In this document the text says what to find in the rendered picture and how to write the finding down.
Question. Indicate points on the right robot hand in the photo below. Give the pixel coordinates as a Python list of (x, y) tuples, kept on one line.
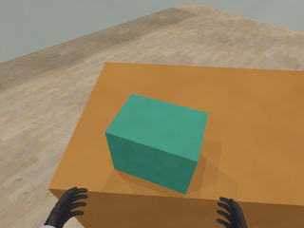
[(236, 219)]

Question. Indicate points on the carton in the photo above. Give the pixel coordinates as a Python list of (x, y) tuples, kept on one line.
[(157, 141)]

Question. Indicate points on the left robot hand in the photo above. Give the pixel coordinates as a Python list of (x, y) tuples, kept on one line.
[(60, 214)]

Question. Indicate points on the pedestal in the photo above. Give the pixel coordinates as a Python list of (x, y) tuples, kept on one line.
[(252, 149)]

